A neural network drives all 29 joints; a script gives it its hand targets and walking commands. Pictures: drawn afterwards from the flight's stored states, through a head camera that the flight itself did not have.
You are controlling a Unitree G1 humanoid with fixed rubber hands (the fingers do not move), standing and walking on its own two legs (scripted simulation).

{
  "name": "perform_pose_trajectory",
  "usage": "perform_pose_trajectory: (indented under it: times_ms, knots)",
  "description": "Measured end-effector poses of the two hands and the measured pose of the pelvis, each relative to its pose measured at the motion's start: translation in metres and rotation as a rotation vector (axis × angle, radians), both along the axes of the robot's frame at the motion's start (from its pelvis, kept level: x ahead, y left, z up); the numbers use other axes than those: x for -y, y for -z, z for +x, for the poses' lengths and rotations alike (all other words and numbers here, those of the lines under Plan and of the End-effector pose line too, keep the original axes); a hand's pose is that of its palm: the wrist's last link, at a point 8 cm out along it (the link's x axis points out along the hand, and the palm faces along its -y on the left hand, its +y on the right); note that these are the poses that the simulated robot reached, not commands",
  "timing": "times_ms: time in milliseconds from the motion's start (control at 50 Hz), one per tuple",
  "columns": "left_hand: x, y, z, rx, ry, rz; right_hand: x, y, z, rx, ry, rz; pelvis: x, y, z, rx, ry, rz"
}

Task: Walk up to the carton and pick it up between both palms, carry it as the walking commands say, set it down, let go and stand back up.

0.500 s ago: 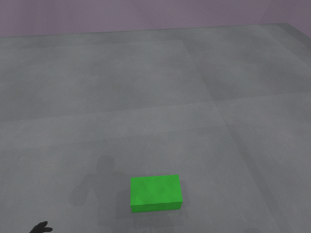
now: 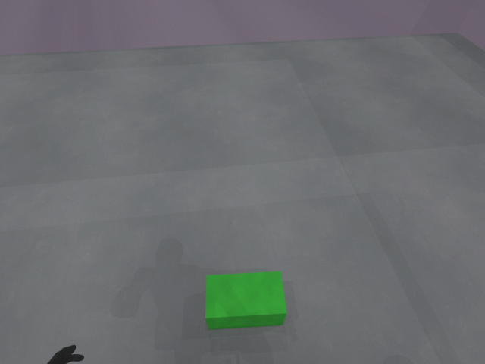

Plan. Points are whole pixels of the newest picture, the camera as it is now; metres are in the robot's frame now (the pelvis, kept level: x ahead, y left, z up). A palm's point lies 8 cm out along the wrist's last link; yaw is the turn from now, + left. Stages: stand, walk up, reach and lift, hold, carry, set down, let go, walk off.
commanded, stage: walk up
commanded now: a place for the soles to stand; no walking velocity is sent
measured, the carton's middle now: (244, 300) +0.45 +0.00 -0.67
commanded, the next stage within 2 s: none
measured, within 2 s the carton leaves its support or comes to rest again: neither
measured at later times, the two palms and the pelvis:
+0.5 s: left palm out of the picture +0.09 +0.33 -0.09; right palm out of the picture +0.04 -0.33 -0.09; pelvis -0.01 +0.00 +0.00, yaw +1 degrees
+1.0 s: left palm out of the picture +0.09 +0.33 -0.09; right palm out of the picture +0.05 -0.32 -0.09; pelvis +0.00 +0.00 +0.00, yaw +2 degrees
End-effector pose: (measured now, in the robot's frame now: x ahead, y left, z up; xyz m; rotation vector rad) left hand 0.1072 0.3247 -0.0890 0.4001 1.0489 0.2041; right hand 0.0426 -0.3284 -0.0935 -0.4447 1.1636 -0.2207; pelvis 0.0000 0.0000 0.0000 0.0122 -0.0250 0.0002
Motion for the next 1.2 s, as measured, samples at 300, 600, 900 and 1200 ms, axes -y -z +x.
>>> perform_pose_trajectory:
  times_ms: [300,600,900,1200]
  knots:
    - [0.005,-0.002,-0.015,-0.006,-0.007,-0.007,0.006,-0.001,-0.01,-0.007,-0.003,0.001,0.005,-0.002,-0.01,0.009,-0.007,0.006]
    - [0.004,-0.005,-0.011,0.013,-0.012,0.0,0.004,-0.001,-0.002,-0.008,-0.014,0.003,0.006,-0.004,-0.006,0.022,-0.018,0.009]
    - [-0.005,0.008,-0.015,0.004,-0.032,-0.024,-0.01,-0.001,-0.001,-0.012,-0.023,-0.003,-0.004,0.001,-0.007,0.031,-0.031,0.002]
    - [-0.025,0.014,-0.006,-0.012,-0.046,-0.048,-0.028,-0.013,0.015,-0.014,-0.034,-0.032,-0.024,-0.002,0.005,0.015,-0.041,-0.02]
